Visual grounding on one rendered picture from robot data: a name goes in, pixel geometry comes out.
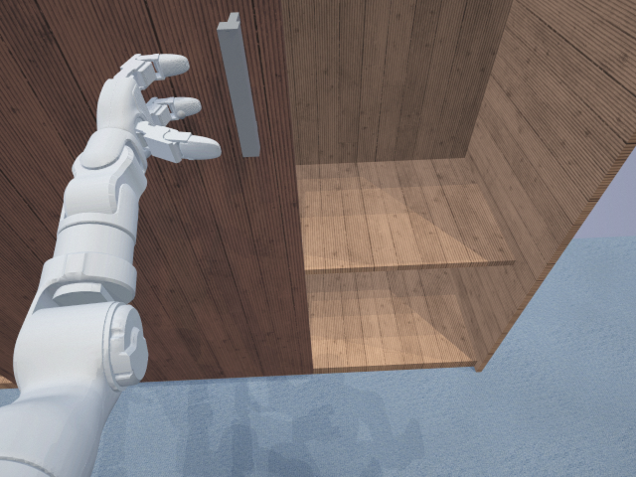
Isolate left robot hand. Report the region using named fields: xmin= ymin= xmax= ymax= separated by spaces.
xmin=96 ymin=54 xmax=222 ymax=163

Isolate handle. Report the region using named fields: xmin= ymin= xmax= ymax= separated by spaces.
xmin=217 ymin=12 xmax=260 ymax=157

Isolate left robot upper arm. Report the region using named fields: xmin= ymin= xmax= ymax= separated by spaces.
xmin=0 ymin=301 xmax=148 ymax=477

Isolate robot left forearm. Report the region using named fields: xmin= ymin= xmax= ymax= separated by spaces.
xmin=13 ymin=128 xmax=147 ymax=392

